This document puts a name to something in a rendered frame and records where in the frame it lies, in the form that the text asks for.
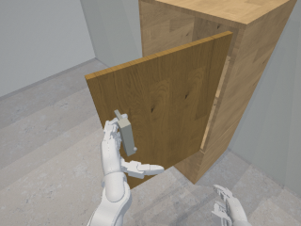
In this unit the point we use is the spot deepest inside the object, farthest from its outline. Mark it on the right robot hand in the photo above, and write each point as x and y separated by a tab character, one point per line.
225	215

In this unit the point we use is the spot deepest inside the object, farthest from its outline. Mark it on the left robot forearm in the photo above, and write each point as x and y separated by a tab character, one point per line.
116	199

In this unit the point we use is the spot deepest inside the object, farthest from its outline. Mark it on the left robot hand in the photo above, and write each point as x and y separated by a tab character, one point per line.
110	155

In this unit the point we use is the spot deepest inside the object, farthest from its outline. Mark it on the cupboard door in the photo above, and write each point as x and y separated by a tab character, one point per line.
168	98

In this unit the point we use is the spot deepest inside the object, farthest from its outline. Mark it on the handle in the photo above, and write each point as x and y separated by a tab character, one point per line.
126	134

